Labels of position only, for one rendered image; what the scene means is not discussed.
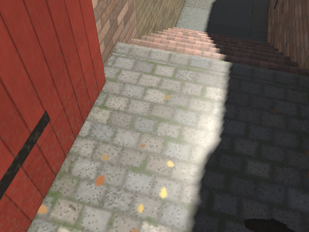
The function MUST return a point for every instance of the stairs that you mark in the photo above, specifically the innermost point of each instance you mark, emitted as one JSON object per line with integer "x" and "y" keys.
{"x": 222, "y": 48}

